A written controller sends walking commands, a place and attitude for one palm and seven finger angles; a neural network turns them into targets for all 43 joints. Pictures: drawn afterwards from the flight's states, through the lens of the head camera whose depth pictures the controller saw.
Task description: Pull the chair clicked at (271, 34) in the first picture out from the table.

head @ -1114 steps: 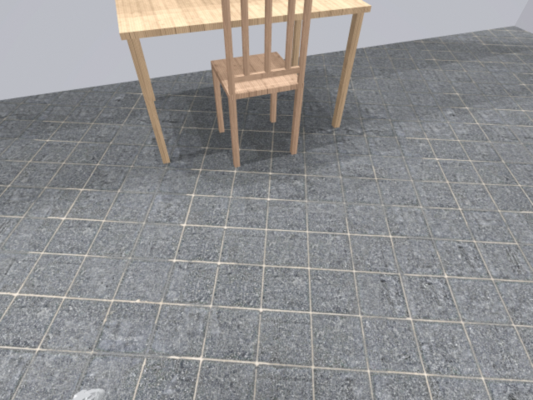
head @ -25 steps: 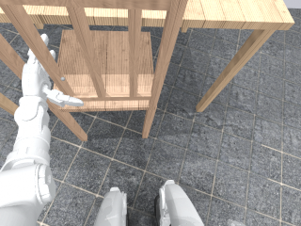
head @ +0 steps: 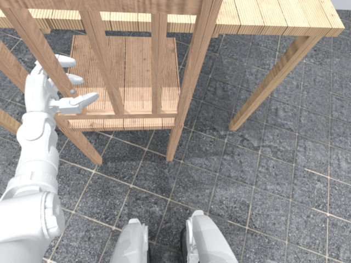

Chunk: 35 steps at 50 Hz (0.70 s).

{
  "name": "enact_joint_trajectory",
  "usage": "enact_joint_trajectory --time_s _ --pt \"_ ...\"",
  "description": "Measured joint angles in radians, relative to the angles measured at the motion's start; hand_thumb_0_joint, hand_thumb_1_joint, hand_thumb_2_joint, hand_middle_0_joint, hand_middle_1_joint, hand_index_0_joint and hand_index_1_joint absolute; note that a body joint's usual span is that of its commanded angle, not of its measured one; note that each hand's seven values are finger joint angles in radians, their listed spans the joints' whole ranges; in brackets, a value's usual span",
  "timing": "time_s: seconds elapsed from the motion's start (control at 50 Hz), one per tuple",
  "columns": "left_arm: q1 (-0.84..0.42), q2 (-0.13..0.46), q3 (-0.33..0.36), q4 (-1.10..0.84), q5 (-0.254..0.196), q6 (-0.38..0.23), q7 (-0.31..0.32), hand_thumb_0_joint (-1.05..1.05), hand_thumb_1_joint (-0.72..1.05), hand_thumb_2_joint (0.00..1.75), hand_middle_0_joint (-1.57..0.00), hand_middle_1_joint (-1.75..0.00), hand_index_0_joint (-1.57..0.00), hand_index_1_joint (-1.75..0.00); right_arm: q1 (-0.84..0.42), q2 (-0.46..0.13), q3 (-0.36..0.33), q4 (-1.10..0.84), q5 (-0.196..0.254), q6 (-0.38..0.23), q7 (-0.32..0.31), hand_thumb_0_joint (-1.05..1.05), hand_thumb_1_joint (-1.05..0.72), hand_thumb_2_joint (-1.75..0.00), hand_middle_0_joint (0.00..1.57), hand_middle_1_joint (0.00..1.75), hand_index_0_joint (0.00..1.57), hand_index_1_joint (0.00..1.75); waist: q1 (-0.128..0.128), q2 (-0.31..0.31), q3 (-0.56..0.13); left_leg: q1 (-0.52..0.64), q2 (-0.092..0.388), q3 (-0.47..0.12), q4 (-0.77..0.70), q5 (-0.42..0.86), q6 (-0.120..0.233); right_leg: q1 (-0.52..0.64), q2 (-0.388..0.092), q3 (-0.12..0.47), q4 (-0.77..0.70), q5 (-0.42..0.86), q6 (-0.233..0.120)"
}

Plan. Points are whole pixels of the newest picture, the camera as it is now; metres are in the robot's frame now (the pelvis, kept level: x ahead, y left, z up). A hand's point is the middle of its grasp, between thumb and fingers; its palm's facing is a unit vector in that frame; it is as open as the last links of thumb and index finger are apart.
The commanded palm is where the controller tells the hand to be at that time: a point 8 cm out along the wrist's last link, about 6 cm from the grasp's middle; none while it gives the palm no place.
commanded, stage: hook a spindle and tug to test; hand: left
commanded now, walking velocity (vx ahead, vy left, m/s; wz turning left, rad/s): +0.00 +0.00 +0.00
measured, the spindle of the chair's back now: (109, 76) +0.51 +0.12 +0.04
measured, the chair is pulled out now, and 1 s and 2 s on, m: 0.00 0.02 0.12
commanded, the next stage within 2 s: step backward, pulling the chair out in 0.84 s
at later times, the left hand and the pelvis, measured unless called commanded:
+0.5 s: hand (73, 97) +0.47 +0.20 +0.02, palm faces +0.04 -1.00 -0.03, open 5.5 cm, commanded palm +0.43 +0.23 +0.02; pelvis +0.03 +0.01 +0.02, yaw -1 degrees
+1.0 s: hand (74, 105) +0.45 +0.19 +0.02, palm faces +0.05 -0.99 -0.09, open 5.6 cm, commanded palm +0.42 +0.24 +0.02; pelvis +0.02 +0.00 +0.02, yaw +0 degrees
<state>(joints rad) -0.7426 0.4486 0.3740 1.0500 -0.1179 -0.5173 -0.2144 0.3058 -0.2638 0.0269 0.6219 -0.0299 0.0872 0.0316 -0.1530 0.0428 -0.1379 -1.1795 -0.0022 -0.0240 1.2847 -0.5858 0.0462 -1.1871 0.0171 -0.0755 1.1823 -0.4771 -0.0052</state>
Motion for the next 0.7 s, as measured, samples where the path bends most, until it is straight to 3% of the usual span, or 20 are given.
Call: enact_joint_trajectory --time_s 0.26,0.5,0.7 --pt "0.066 -0.027 -0.017 -0.075 -0.016 0.014 0.012 0.01 0.71 0.81 -0.46 -1.44 -0.42 -1.45 0.0 0.007 -0.009 -0.008 0.004 0.007 0.008 0.0 -0.91 -0.89 0.2 0.3 0.2 0.3 0.007 0.002 -0.005 0.036 0.002 0.005 -0.031 -0.005 0.004 0.036 0.003 0.007 -0.034 -0.002 0.006" --pt "0.224 -0.087 -0.04 -0.235 -0.045 0.022 0.028 0.01 0.72 0.75 -0.43 -1.45 -0.4 -1.45 -0.005 0.022 -0.017 -0.033 0.012 -0.008 0.022 0.0 -0.91 -0.89 0.2 0.3 0.2 0.3 0.023 0.001 -0.016 0.096 0.005 0.02 -0.08 -0.009 0.007 0.087 0.009 0.024 -0.078 -0.004 0.012" --pt "0.252 -0.11 -0.058 -0.273 -0.049 0.027 0.024 0.01 0.71 0.75 -0.44 -1.45 -0.42 -1.45 -0.031 0.02 -0.025 -0.032 0.014 -0.029 0.016 0.0 -0.91 -0.89 0.2 0.3 0.2 0.3 0.041 0.001 -0.022 0.096 0.0 0.018 -0.069 -0.018 0.004 0.087 0.004 0.022 -0.061 -0.019 0.011"
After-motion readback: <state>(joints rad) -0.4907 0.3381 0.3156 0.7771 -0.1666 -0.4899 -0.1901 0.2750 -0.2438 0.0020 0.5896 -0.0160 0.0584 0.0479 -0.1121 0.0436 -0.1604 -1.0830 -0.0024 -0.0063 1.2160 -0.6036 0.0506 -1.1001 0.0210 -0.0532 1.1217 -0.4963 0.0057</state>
